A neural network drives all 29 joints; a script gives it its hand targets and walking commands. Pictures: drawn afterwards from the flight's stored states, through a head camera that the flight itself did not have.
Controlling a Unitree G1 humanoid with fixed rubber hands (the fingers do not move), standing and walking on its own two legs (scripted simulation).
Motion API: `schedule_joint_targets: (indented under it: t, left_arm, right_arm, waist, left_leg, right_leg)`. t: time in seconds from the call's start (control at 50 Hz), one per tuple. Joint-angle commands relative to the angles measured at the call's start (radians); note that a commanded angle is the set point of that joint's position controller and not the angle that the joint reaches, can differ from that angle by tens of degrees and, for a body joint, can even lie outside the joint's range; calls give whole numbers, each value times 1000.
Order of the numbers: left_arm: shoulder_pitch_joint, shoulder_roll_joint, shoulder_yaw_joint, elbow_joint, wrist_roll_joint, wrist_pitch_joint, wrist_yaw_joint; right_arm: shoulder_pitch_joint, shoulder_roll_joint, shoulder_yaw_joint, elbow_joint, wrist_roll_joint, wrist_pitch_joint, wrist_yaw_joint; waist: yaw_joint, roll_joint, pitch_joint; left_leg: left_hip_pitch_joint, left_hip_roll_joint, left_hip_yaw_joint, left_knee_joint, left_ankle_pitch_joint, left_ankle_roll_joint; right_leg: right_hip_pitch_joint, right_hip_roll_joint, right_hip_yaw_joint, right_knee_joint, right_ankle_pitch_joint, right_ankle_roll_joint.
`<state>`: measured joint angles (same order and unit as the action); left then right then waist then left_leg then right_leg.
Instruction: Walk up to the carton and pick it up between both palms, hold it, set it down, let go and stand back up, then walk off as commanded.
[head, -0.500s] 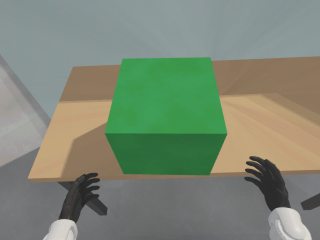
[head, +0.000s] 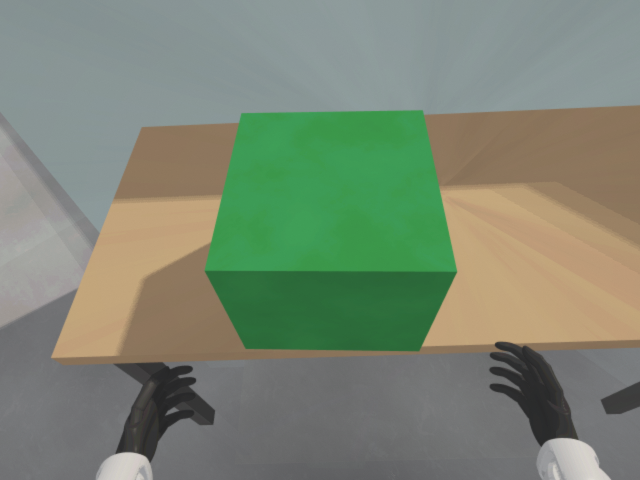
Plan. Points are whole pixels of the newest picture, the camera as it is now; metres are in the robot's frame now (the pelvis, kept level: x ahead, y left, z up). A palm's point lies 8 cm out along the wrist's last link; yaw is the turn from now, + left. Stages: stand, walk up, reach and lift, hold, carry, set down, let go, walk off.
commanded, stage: set down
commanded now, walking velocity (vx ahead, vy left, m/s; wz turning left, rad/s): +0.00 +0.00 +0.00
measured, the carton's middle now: (331, 233) +0.43 +0.01 +0.01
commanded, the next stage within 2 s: let go in 0.64 s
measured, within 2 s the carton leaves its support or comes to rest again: neither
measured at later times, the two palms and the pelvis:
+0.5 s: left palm (153, 442) +0.17 +0.23 -0.06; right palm (547, 443) +0.16 -0.24 -0.05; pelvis +0.00 +0.00 +0.00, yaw +0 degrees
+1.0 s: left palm (159, 449) +0.16 +0.23 -0.07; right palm (547, 456) +0.15 -0.24 -0.07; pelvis +0.00 +0.00 +0.00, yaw +0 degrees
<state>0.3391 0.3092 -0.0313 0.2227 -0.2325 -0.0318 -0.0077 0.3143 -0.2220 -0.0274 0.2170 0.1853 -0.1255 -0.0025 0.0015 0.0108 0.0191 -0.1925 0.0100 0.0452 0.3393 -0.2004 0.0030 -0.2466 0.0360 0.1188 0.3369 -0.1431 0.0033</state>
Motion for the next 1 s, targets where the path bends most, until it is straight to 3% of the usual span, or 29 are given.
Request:
schedule_joint_targets:
  t: [0.0, 0.04, 0.06, 0.08, 0.12, 0.14, 0.18, 0.2, 0.22, 0.28, 0.3, 0.32, 0.34, 0.36, 0.38, 0.4, 0.44, 0.46, 0.5, 0.54, 0.68, 0.7, 0.72, 0.76, 0.78, 0.82, 0.84, 0.94, 0.98]
  left_arm:
    - [-51, 85, 105, 5, 116, -5, 12]
    - [-50, 80, 104, 57, 129, 6, 8]
    - [-55, 95, 104, -10, 120, -3, 16]
    - [-54, 75, 101, 48, 132, 14, 14]
    - [-54, 75, 108, -15, 128, 7, 20]
    - [-60, 57, 103, 70, 138, 21, 14]
    - [-81, 72, 106, 69, 144, 30, 14]
    - [-80, 90, 114, 43, 129, 18, 12]
    - [-82, 73, 112, 67, 146, 29, 16]
    - [-74, 37, 98, 135, 156, 48, 9]
    - [-106, 62, 103, 54, 132, 34, 14]
    - [-97, 32, 91, 162, 170, 63, 14]
    - [-113, 46, 94, 99, 156, 54, 18]
    - [-126, 32, 92, 142, 174, 64, 21]
    - [-134, 41, 89, 70, 164, 55, 29]
    - [-128, 26, 81, 167, 175, 73, 23]
    - [-115, 38, 99, 65, 169, 53, 32]
    - [-135, 27, 89, 163, 185, 76, 27]
    - [-134, 28, 92, 156, 185, 79, 26]
    - [-136, 18, 98, 193, 210, 94, 32]
    - [-146, 15, 91, 209, 197, 91, 31]
    - [-167, 24, 93, 131, 188, 83, 39]
    - [-159, 23, 97, 201, 199, 92, 34]
    - [-156, 7, 94, 227, 215, 107, 31]
    - [-166, 12, 96, 235, 215, 107, 28]
    - [-175, 23, 97, 190, 209, 101, 32]
    - [-159, 14, 95, 195, 210, 99, 30]
    - [-153, -14, 85, 243, 239, 110, 38]
    - [-168, 5, 83, 194, 219, 99, 36]
  right_arm:
    - [-64, -112, -43, 20, -75, -43, 24]
    - [-71, -109, -43, 78, -86, -40, 25]
    - [-75, -95, -45, 40, -82, -53, 23]
    - [-75, -108, -48, 84, -90, -49, 29]
    - [-83, -122, -44, 47, -75, -62, 32]
    - [-83, -116, -44, 104, -86, -57, 36]
    - [-88, -102, -42, 121, -99, -53, 32]
    - [-86, -86, -31, 71, -96, -62, 28]
    - [-104, -92, -33, 104, -97, -61, 36]
    - [-97, -93, -39, 184, -117, -57, 37]
    - [-120, -86, -42, 84, -111, -72, 32]
    - [-124, -96, -39, 226, -124, -54, 44]
    - [-135, -98, -46, 153, -116, -70, 39]
    - [-143, -100, -43, 225, -129, -61, 47]
    - [-151, -93, -46, 164, -121, -71, 46]
    - [-143, -90, -47, 248, -137, -62, 50]
    - [-133, -103, -51, 159, -133, -91, 43]
    - [-151, -93, -51, 259, -143, -75, 45]
    - [-154, -105, -59, 233, -140, -80, 43]
    - [-163, -104, -50, 301, -150, -73, 53]
    - [-167, -98, -50, 336, -165, -99, 48]
    - [-175, -100, -52, 275, -147, -109, 49]
    - [-166, -96, -50, 325, -161, -100, 47]
    - [-168, -105, -61, 367, -167, -95, 49]
    - [-178, -101, -55, 358, -170, -97, 48]
    - [-177, -90, -49, 340, -161, -106, 44]
    - [-159, -97, -58, 356, -164, -110, 43]
    - [-177, -117, -59, 415, -178, -120, 56]
    - [-172, -95, -53, 380, -166, -127, 49]
  waist:
    - [67, 31, -115]
    - [64, 34, -93]
    - [74, 38, -122]
    - [68, 33, -84]
    - [86, 46, -140]
    - [74, 43, -103]
    - [56, 22, -109]
    - [67, 6, -110]
    - [70, 40, -118]
    - [60, 32, -69]
    - [57, 17, -126]
    - [65, 56, -71]
    - [56, 38, -106]
    - [60, 54, -83]
    - [58, 58, -109]
    - [54, 43, -74]
    - [56, 20, -139]
    - [43, 37, -91]
    - [43, 18, -102]
    - [49, 44, -76]
    - [41, 17, -102]
    - [41, 44, -144]
    - [35, 20, -114]
    - [34, 38, -99]
    - [35, 16, -89]
    - [34, 37, -106]
    - [25, 11, -112]
    - [38, 29, -117]
    - [34, 6, -111]
  left_leg:
    - [86, -6, -6, -50, 187, -55]
    - [61, -2, -8, -53, 143, -49]
    - [74, -3, -5, -51, 154, -50]
    - [71, -3, -1, -55, 144, -53]
    - [104, -5, 2, -42, 215, -54]
    - [113, -7, 0, -46, 197, -57]
    - [96, -5, -4, -41, 173, -50]
    - [86, -12, 4, -34, 184, -39]
    - [77, -3, -2, -45, 166, -46]
    - [94, -3, -1, -45, 155, -49]
    - [80, 3, -1, -36, 163, -43]
    - [81, -2, -2, -49, 128, -55]
    - [72, 3, -3, -44, 138, -49]
    - [76, 3, 3, -50, 119, -52]
    - [86, 7, -3, -45, 142, -53]
    - [80, 0, 0, -42, 124, -52]
    - [102, 4, 4, -33, 187, -49]
    - [82, 0, -1, -37, 148, -50]
    - [87, 2, 3, -32, 144, -42]
    - [86, 4, 4, -38, 134, -45]
    - [100, -3, 11, -24, 154, -43]
    - [98, -2, 13, -19, 166, -47]
    - [90, -5, 10, -24, 151, -40]
    - [83, 0, 7, -31, 123, -42]
    - [76, -5, 16, -24, 100, -34]
    - [104, -8, 19, -20, 146, -44]
    - [82, -10, 14, -14, 142, -36]
    - [96, -3, 10, -15, 151, -41]
    - [94, -5, 17, -10, 139, -35]
  right_leg:
    - [231, 27, -103, -53, 69, -57]
    - [238, 23, -107, -49, 38, -54]
    - [247, 23, -104, -48, 49, -55]
    - [223, 26, -110, -50, 33, -60]
    - [241, 33, -113, -38, 93, -56]
    - [211, 30, -112, -51, 70, -57]
    - [226, 25, -117, -45, 71, -50]
    - [226, 18, -110, -44, 85, -46]
    - [233, 21, -114, -42, 58, -52]
    - [201, 23, -124, -44, 43, -54]
    - [232, 25, -124, -30, 66, -51]
    - [214, 24, -127, -36, 12, -58]
    - [231, 27, -130, -25, 45, -56]
    - [215, 25, -133, -33, 11, -58]
    - [221, 27, -133, -24, 44, -59]
    - [198, 21, -132, -32, 18, -58]
    - [245, 25, -139, -13, 103, -47]
    - [217, 22, -138, -22, 55, -50]
    - [212, 23, -141, -17, 59, -47]
    - [201, 27, -142, -17, 36, -53]
    - [203, 22, -145, -7, 76, -45]
    - [229, 22, -146, 6, 89, -48]
    - [216, 18, -147, 0, 76, -43]
    - [212, 20, -149, -11, 52, -49]
    - [204, 14, -146, -11, 40, -43]
    - [216, 15, -144, -2, 76, -41]
    - [220, 14, -137, -5, 93, -39]
    - [205, 18, -153, 0, 79, -44]
    - [199, 6, -144, 0, 86, -39]
